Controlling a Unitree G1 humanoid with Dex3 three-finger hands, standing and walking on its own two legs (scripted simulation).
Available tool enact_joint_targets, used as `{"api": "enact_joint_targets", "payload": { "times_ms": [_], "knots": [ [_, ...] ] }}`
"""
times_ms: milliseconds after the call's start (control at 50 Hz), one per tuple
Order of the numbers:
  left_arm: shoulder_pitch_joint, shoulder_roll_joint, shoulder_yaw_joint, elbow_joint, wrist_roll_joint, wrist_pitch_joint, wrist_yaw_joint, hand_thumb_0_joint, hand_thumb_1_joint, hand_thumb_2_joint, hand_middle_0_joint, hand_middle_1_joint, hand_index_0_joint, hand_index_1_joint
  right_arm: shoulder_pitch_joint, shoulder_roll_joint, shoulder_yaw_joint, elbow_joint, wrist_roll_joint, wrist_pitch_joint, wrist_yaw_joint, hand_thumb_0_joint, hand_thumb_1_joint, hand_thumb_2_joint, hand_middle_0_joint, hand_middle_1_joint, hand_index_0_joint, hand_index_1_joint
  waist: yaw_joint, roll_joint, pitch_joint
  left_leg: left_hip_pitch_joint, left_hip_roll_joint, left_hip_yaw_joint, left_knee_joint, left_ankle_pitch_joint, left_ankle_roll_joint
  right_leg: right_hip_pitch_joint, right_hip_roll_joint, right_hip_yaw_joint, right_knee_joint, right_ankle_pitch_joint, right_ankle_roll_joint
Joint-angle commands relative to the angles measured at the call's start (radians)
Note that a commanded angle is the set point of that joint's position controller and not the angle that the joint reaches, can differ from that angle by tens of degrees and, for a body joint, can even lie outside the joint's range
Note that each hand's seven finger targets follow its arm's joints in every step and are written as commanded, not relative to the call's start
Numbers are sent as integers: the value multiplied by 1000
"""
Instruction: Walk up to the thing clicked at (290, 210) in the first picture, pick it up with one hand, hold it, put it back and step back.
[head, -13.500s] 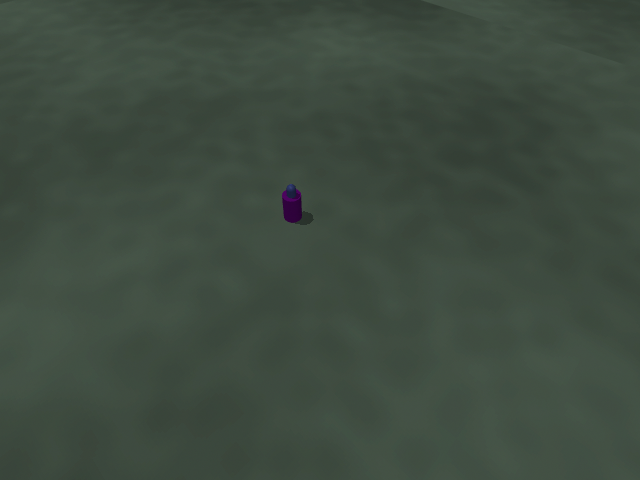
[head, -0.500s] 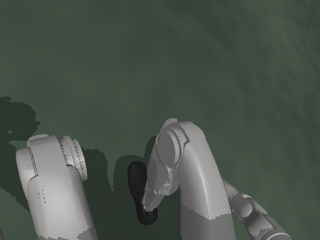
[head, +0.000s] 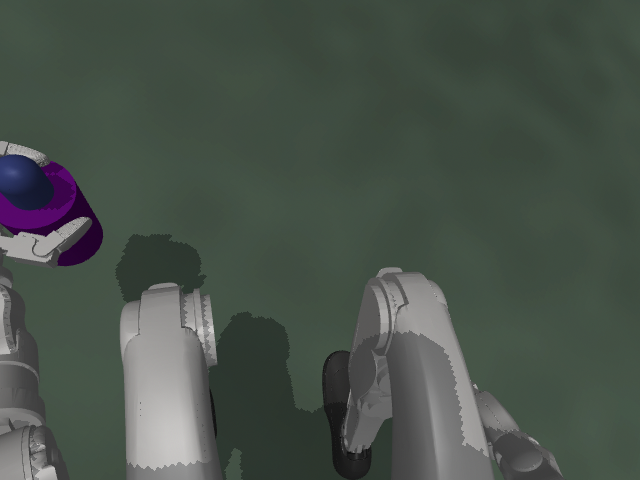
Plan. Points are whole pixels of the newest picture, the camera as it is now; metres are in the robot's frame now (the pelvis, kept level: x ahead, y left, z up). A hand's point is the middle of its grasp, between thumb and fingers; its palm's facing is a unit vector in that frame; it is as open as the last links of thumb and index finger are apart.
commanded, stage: settle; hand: left
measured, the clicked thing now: (44, 207) +0.41 +0.30 -0.08
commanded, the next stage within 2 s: lift in 0.86 s
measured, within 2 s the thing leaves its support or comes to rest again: neither
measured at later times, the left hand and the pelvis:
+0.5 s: hand (30, 172) +0.42 +0.29 +0.00, palm faces +0.29 -0.96 -0.04, open 9.4 cm; pelvis +0.01 -0.01 +0.03, yaw +3 degrees
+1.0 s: hand (27, 165) +0.41 +0.28 +0.02, palm faces +0.30 -0.95 -0.03, open 9.4 cm; pelvis +0.01 -0.01 +0.05, yaw +4 degrees
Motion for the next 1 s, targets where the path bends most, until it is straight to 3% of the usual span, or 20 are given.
{"api": "enact_joint_targets", "payload": {
  "times_ms": [0, 60, 80, 100, 120, 140, 160, 180, 200, 240, 280, 440, 500, 600, 640, 780, 820, 860, 900, 980],
  "knots": [
    [-303, 213, 69, -241, -39, -88, -27, 0, 162, 1245, -1250, -1400, -1257, -1413, 103, -245, -116, -50, 13, -19, -28, 0, -897, -902, 200, 300, 200, 300, -16, 225, -648, 399, -17, 89, -316, 56, 17, 331, 57, -13, -238, 107, -47],
    [-295, 195, 65, -250, -39, -80, -42, 0, 194, 1243, -1263, -1401, -1271, -1411, 111, -239, -125, -51, 17, -24, -32, 0, -898, -902, 200, 300, 200, 300, -11, 243, -679, 443, -16, 93, -342, 81, 10, 333, 52, -8, -239, 115, -50],
    [-304, 220, 85, -260, -39, -76, -42, 0, 176, 1241, -1266, -1398, -1271, -1413, 114, -235, -130, -42, 20, -27, -35, 0, -901, -903, 200, 300, 200, 300, 6, 240, -686, 437, -16, 100, -339, 86, 12, 337, 52, 0, -241, 115, -50],
    [-273, 184, 75, -228, -45, -70, -47, 0, 159, 1239, -1279, -1407, -1285, -1421, 115, -234, -133, -49, 25, -28, -37, 0, -900, -903, 200, 300, 200, 300, 0, 221, -693, 438, -17, 100, -339, 98, 12, 337, 51, 1, -242, 125, -50],
    [-349, 213, 84, -311, -44, -77, -49, 0, 175, 1236, -1279, -1402, -1285, -1414, 122, -229, -137, -42, 24, -31, -39, 0, -897, -902, 200, 300, 200, 300, 4, 247, -721, 453, -17, 103, -345, 109, 10, 349, 49, 5, -242, 134, -52],
    [-286, 210, 100, -267, -42, -68, -49, 0, 171, 1237, -1272, -1400, -1276, -1415, 130, -229, -140, -41, 24, -30, -41, 0, -900, -903, 200, 300, 200, 300, 16, 244, -730, 474, -15, 106, -348, 131, 9, 360, 48, 10, -245, 148, -51],
    [-306, 216, 102, -282, -39, -62, -49, 0, 169, 1245, -1273, -1406, -1278, -1421, 136, -225, -143, -36, 25, -31, -44, 0, -899, -903, 200, 300, 200, 300, 19, 242, -738, 478, -15, 110, -346, 146, 9, 362, 48, 13, -247, 159, -51],
    [-298, 182, 84, -277, -38, -56, -52, 0, 166, 1253, -1270, -1408, -1275, -1423, 140, -226, -146, -40, 28, -32, -45, 0, -896, -903, 200, 300, 200, 300, 8, 244, -734, 490, -15, 106, -360, 156, 7, 357, 46, 10, -248, 165, -53],
    [-299, 180, 91, -278, -40, -54, -54, 0, 178, 1250, -1275, -1409, -1282, -1422, 135, -227, -150, -37, 30, -33, -46, 0, -900, -903, 200, 300, 200, 300, 12, 248, -721, 493, -14, 105, -370, 158, 5, 347, 45, 9, -250, 164, -54],
    [-305, 208, 111, -304, -33, -47, -51, 0, 181, 1252, -1279, -1410, -1284, -1424, 140, -219, -156, -36, 32, -35, -50, 0, -902, -904, 200, 300, 200, 300, 29, 243, -746, 497, -15, 112, -373, 161, 8, 369, 45, 17, -261, 163, -53],
    [-286, 169, 97, -286, -33, -37, -54, 0, 198, 1259, -1286, -1420, -1296, -1429, 146, -217, -159, -35, 34, -34, -50, 0, -902, -903, 200, 300, 200, 300, 21, 246, -752, 510, -17, 111, -383, 180, 6, 374, 41, 15, -260, 180, -53],
    [-298, 139, 89, -258, -28, -22, -65, 0, 194, 1267, -1277, -1414, -1284, -1427, 154, -206, -179, -30, 36, -49, -58, 0, -904, -904, 200, 300, 200, 300, 17, 189, -741, 494, -15, 128, -389, 168, 15, 405, 40, 33, -303, 171, -48],
    [-315, 141, 91, -280, -29, -23, -63, 0, 189, 1277, -1286, -1419, -1296, -1429, 143, -205, -184, -32, 40, -53, -60, 0, -905, -903, 200, 300, 200, 300, 32, 218, -729, 517, -17, 130, -420, 132, 11, 369, 38, 33, -309, 128, -54],
    [-339, 140, 89, -304, -24, -26, -60, 0, 186, 1284, -1274, -1426, -1288, -1434, 150, -198, -188, -34, 41, -60, -63, 0, -900, -902, 200, 300, 200, 300, 26, 220, -759, 539, -19, 129, -438, 127, 11, 382, 37, 36, -320, 124, -55],
    [-327, 118, 79, -259, -24, -24, -59, 0, 198, 1290, -1265, -1422, -1281, -1428, 146, -194, -186, -31, 44, -62, -65, 0, -898, -901, 200, 300, 200, 300, 23, 211, -726, 531, -20, 127, -448, 113, 10, 366, 35, 34, -322, 110, -56],
    [-354, 126, 81, -268, -21, -32, -59, 0, 183, 1289, -1254, -1414, -1272, -1419, 158, -187, -187, -28, 42, -68, -66, 0, -898, -901, 200, 300, 200, 300, 31, 211, -760, 559, -22, 134, -461, 129, 10, 388, 34, 43, -335, 119, -57],
    [-356, 108, 71, -244, -21, -27, -62, 0, 196, 1290, -1238, -1406, -1259, -1409, 156, -191, -190, -27, 43, -72, -67, 0, -898, -900, 200, 300, 200, 300, 19, 189, -744, 544, -22, 134, -455, 129, 14, 390, 33, 43, -341, 125, -54],
    [-376, 131, 83, -262, -19, -34, -54, 0, 197, 1284, -1236, -1402, -1258, -1402, 157, -184, -188, -26, 43, -73, -68, 0, -900, -900, 200, 300, 200, 300, 28, 190, -740, 529, -25, 142, -465, 105, 16, 405, 33, 49, -356, 102, -53],
    [-344, 111, 80, -220, -19, -31, -55, 0, 179, 1295, -1243, -1407, -1263, -1411, 163, -179, -188, -23, 42, -74, -66, 0, -900, -900, 200, 300, 200, 300, 25, 155, -729, 506, -25, 148, -461, 90, 20, 429, 35, 55, -373, 86, -48],
    [-356, 127, 81, -243, -16, -35, -57, 0, 114, 1199, -1238, -1400, -1269, -1386, 162, -185, -191, -20, 44, -77, -68, 0, -926, -904, 200, 300, 200, 300, 37, 186, -756, 560, -24, 145, -476, 112, 15, 413, 36, 52, -366, 103, -55]
  ]
}}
